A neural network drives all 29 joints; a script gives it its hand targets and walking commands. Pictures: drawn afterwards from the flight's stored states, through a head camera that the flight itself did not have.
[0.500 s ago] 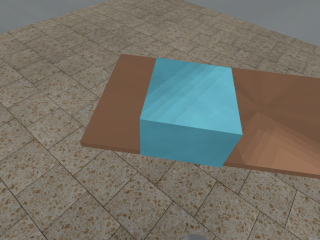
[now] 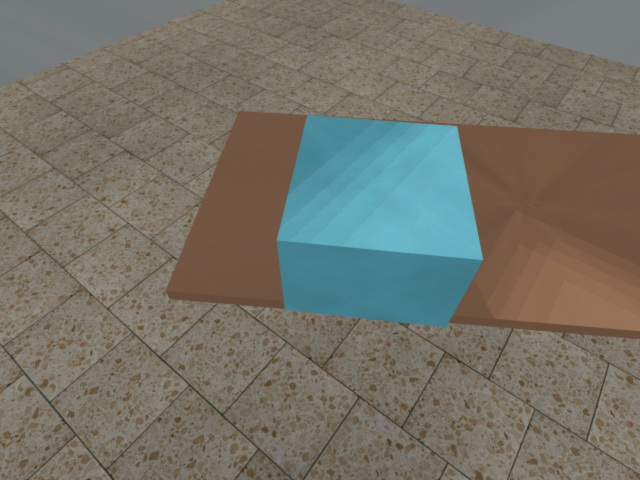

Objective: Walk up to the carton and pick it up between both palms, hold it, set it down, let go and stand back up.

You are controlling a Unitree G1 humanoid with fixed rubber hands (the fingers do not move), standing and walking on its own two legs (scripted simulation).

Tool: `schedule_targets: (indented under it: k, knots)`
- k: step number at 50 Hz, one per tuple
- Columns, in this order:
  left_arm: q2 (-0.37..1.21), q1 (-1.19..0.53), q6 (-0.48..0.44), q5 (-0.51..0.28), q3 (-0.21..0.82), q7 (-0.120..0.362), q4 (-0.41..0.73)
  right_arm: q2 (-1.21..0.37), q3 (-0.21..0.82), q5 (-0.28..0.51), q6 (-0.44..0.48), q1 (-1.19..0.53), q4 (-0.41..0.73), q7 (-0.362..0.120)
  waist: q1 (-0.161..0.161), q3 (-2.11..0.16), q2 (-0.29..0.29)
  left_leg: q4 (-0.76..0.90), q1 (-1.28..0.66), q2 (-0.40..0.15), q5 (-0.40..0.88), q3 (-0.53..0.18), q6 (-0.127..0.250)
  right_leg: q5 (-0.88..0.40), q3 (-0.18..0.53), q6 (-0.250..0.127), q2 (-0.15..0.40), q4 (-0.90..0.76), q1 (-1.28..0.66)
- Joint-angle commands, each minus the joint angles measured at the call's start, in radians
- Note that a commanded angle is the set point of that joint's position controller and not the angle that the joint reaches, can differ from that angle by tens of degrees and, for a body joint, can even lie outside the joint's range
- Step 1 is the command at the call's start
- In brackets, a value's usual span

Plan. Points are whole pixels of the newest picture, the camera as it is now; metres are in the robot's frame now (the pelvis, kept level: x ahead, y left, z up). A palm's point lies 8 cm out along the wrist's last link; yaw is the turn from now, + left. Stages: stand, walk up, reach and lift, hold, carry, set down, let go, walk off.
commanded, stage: walk up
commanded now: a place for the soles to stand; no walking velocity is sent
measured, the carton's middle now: (373, 215) +0.54 -0.08 -0.03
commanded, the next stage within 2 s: none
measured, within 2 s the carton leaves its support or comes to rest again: neither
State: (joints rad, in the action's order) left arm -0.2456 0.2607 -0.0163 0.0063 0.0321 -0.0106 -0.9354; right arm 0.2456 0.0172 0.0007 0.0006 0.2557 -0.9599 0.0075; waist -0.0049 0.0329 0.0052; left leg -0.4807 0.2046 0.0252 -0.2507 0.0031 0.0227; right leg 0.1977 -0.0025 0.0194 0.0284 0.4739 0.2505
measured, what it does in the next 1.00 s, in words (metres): steps to the left, turning right: left foot, then right foot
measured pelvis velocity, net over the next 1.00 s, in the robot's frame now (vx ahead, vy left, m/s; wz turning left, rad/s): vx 0.07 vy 0.08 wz -0.27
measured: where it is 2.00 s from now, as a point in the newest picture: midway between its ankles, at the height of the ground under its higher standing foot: outside the picture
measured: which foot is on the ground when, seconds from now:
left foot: down 0.00-0.24, up 0.26-0.46, down 0.48-1.00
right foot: down 0.00-0.48, up 0.50-0.88, down 0.90-1.00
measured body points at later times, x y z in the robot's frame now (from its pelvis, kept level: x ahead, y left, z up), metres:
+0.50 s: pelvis +0.03 +0.08 -0.02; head +0.05 +0.07 +0.43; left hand +0.01 +0.36 -0.15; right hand +0.09 -0.20 -0.15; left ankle +0.08 +0.21 -0.74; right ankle +0.04 -0.13 -0.73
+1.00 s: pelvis +0.07 +0.08 -0.01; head +0.10 +0.07 +0.43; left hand +0.23 +0.29 -0.15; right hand +0.07 -0.19 -0.15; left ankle +0.08 +0.21 -0.73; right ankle +0.07 -0.04 -0.74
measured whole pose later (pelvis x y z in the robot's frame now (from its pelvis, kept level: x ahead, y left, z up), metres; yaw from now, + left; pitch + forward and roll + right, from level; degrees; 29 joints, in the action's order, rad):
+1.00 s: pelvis +0.07 +0.08 -0.01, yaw -15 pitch -2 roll -1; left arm -0.21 0.19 0.00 0.01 -0.02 -0.01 -0.87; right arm 0.27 0.01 -0.02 -0.01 0.27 -0.82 0.02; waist 0.02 0.10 -0.03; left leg -0.75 0.27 -0.11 -0.55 0.11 0.00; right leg 0.27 0.00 -0.01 -0.02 0.60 0.30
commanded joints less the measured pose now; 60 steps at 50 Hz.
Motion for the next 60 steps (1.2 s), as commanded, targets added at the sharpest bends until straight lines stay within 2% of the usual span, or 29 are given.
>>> schedule_targets:
  k: [1,4,8,9,10,11,13,16,19,22,23,24,25,26,27,31,35,38,42,44,45,46,47,48,51,53,55,57,60]
  knots:
    - [-0.117,0.031,-0.010,-0.002,-0.019,-0.006,0.029,0.128,-0.023,0.004,0.006,0.015,0.028,0.006,-0.002,0.018,-0.033,0.131,0.045,-0.113,-0.003,-0.134,0.032,-0.012,0.081,-0.071,0.067,-0.078,0.017]
    - [-0.125,0.045,-0.014,0.002,-0.020,-0.007,0.015,0.125,-0.020,0.003,0.005,0.011,0.018,0.002,-0.011,-0.004,-0.052,0.130,0.030,-0.111,-0.023,-0.119,0.031,-0.017,0.102,-0.066,0.070,-0.084,-0.001]
    - [-0.122,0.028,-0.013,0.000,-0.015,-0.005,0.009,0.134,-0.021,-0.002,0.007,0.020,0.004,0.005,0.001,-0.013,0.016,0.136,0.023,-0.129,0.022,-0.125,0.026,-0.027,0.088,-0.067,0.065,-0.074,-0.023]
    - [-0.145,0.151,-0.012,0.025,-0.047,-0.017,0.005,0.177,-0.046,-0.045,0.003,0.029,0.043,-0.009,-0.023,-0.057,-0.029,0.037,0.065,-0.080,-0.259,-0.062,0.013,0.217,0.197,-0.124,0.095,-0.075,-0.059]
    - [-0.192,0.204,-0.006,0.031,-0.064,-0.025,-0.008,0.167,-0.050,-0.057,-0.008,0.011,0.065,-0.014,-0.036,-0.007,0.020,-0.050,0.173,-0.054,-0.382,-0.028,-0.007,0.464,0.332,-0.158,0.164,-0.150,-0.044]
    - [-0.211,0.238,0.004,0.027,-0.071,-0.034,-0.028,0.145,-0.049,-0.070,-0.013,0.003,0.077,-0.017,-0.049,0.061,0.063,-0.152,0.257,-0.020,-0.366,0.010,-0.029,0.588,0.474,-0.197,0.245,-0.236,-0.048]
    - [-0.239,0.227,0.010,0.034,-0.083,-0.052,-0.037,0.115,-0.045,-0.073,-0.014,0.019,0.100,-0.025,-0.043,0.130,0.090,-0.275,0.343,-0.047,-0.339,0.001,-0.034,0.585,0.579,-0.250,0.334,-0.273,-0.028]
    - [-0.186,0.197,-0.008,0.046,-0.088,-0.053,-0.012,0.102,-0.052,-0.069,0.003,-0.009,0.154,-0.026,-0.035,0.110,0.173,-0.280,0.379,-0.090,-0.254,-0.036,-0.044,0.323,0.534,-0.236,0.300,-0.230,-0.065]
    - [-0.195,0.150,-0.018,0.045,-0.107,-0.050,0.019,0.109,-0.062,-0.074,0.003,0.029,0.179,-0.035,-0.010,0.048,0.233,-0.323,0.270,-0.095,-0.187,-0.035,-0.050,0.289,0.460,-0.206,0.272,-0.220,-0.010]
    - [-0.185,-0.022,-0.003,0.049,-0.099,-0.031,0.070,0.077,-0.068,-0.039,0.007,0.172,0.139,-0.030,0.101,-0.021,0.185,-0.072,-0.104,-0.036,0.036,0.041,-0.035,0.238,0.200,-0.099,0.092,-0.043,0.240]
    - [-0.129,-0.032,0.006,0.050,-0.088,-0.023,0.080,0.120,-0.081,-0.032,0.012,0.277,0.116,-0.026,0.135,-0.047,0.067,-0.012,-0.207,-0.041,0.056,0.029,-0.045,0.294,0.133,-0.065,0.013,0.137,0.313]
    - [-0.049,0.033,0.010,0.045,-0.055,-0.013,0.086,0.185,-0.096,-0.035,0.017,0.294,0.117,-0.012,0.119,-0.052,-0.178,0.146,-0.201,-0.212,-0.051,-0.227,-0.037,0.379,0.068,-0.019,-0.087,0.364,0.386]
    - [-0.023,0.132,0.017,0.039,-0.051,-0.012,0.087,0.243,-0.100,-0.022,0.007,0.216,0.152,0.008,0.046,-0.016,-0.199,0.260,-0.063,-0.397,-0.224,-0.480,0.018,0.493,0.081,0.009,-0.097,0.476,0.383]
    - [-0.061,0.162,0.029,0.036,-0.064,-0.016,0.075,0.260,-0.100,-0.012,-0.004,0.135,0.157,0.023,0.014,0.060,-0.113,0.308,0.080,-0.439,-0.469,-0.486,0.085,0.458,0.115,0.004,-0.037,0.557,0.359]
    - [-0.077,0.191,0.035,0.021,-0.070,-0.014,0.057,0.253,-0.096,-0.009,-0.011,0.052,0.171,0.032,-0.009,0.103,-0.144,0.309,0.135,-0.433,-0.518,-0.438,0.143,0.414,0.105,0.011,0.002,0.599,0.309]
    - [-0.095,0.185,0.030,0.035,-0.072,-0.013,0.035,0.141,-0.051,-0.028,0.021,0.033,0.165,0.024,-0.018,0.137,-0.081,0.226,0.076,-0.372,-0.076,-0.261,0.120,0.273,0.126,0.000,0.009,0.519,0.285]
    - [-0.094,0.118,0.035,0.057,-0.080,-0.015,0.059,0.136,-0.055,-0.037,0.050,0.099,0.157,0.034,0.005,0.055,-0.128,0.112,-0.066,-0.411,0.440,-0.182,0.159,0.204,0.102,0.005,0.010,0.484,0.291]
    - [-0.051,0.053,0.032,0.041,-0.068,-0.010,0.080,0.135,-0.050,-0.039,0.049,0.107,0.153,0.030,0.026,-0.011,-0.184,0.027,-0.158,-0.335,0.644,-0.041,0.143,0.178,0.045,0.001,-0.009,0.307,0.230]
    - [-0.040,0.004,0.030,0.038,-0.063,0.005,0.103,0.173,-0.059,-0.043,0.027,0.083,0.171,0.023,0.019,-0.010,-0.227,-0.001,-0.082,-0.340,0.581,-0.010,0.138,0.115,-0.020,-0.012,-0.038,0.174,0.092]
    - [-0.060,0.071,0.019,0.035,-0.070,0.005,0.081,0.185,-0.057,-0.042,0.011,0.014,0.193,0.013,-0.027,-0.027,-0.160,-0.099,-0.014,-0.299,0.475,0.050,0.085,-0.164,-0.025,-0.039,-0.033,-0.017,-0.049]
    - [-0.116,0.092,0.010,0.031,-0.088,0.003,0.077,0.151,-0.040,-0.036,0.010,0.036,0.202,0.010,-0.031,-0.089,-0.023,-0.188,0.049,-0.256,0.353,0.101,0.043,-0.396,0.057,-0.060,0.031,0.000,-0.172]
    - [-0.156,0.104,0.006,0.022,-0.099,0.003,0.084,0.092,-0.016,-0.027,0.009,0.071,0.207,0.008,-0.034,-0.168,0.055,-0.284,0.124,-0.185,0.129,0.136,-0.013,-0.527,0.238,-0.116,0.147,0.012,-0.247]
    - [-0.166,0.098,0.010,0.003,-0.098,-0.001,0.090,0.041,-0.002,-0.020,-0.003,0.098,0.196,0.007,-0.022,-0.149,0.127,-0.336,0.136,-0.106,-0.315,0.135,-0.028,-0.426,0.362,-0.200,0.251,-0.054,-0.180]
    - [-0.178,0.050,0.018,-0.010,-0.102,-0.007,0.091,0.035,-0.002,-0.009,-0.016,0.083,0.192,0.017,-0.018,-0.067,0.151,-0.342,0.113,-0.098,-0.462,0.073,-0.017,-0.266,0.365,-0.272,0.277,-0.093,-0.048]
    - [-0.130,-0.057,0.035,-0.001,-0.071,-0.011,0.104,0.064,-0.005,-0.007,-0.007,0.082,0.184,0.015,0.017,0.000,0.156,-0.151,0.074,-0.106,-0.241,0.044,-0.013,-0.190,0.246,-0.202,0.149,-0.073,0.035]
    - [-0.126,-0.116,0.037,0.014,-0.058,-0.005,0.109,0.100,-0.021,-0.012,0.017,0.115,0.171,0.013,0.054,-0.049,0.091,-0.017,-0.060,-0.122,0.180,0.035,0.004,-0.382,0.147,-0.132,0.084,0.062,0.059]
    - [-0.078,-0.095,0.030,0.020,-0.044,0.010,0.118,0.179,-0.043,-0.026,0.032,0.124,0.173,0.023,0.025,-0.129,-0.021,0.041,-0.135,-0.266,0.416,-0.111,0.045,-0.302,0.070,-0.068,0.014,0.210,0.087]
    - [-0.054,-0.047,0.041,0.019,-0.043,0.008,0.104,0.194,-0.050,-0.018,0.018,0.013,0.177,0.022,-0.023,-0.041,-0.106,0.118,0.096,-0.314,0.003,-0.132,0.108,0.053,0.054,-0.043,-0.008,0.128,-0.020]
    - [-0.107,-0.028,0.029,0.014,-0.051,0.013,0.075,0.128,-0.024,-0.008,0.005,-0.007,0.180,0.014,-0.006,0.076,-0.060,0.140,0.146,-0.208,-0.174,-0.051,0.056,-0.049,0.131,-0.066,0.024,0.039,0.001]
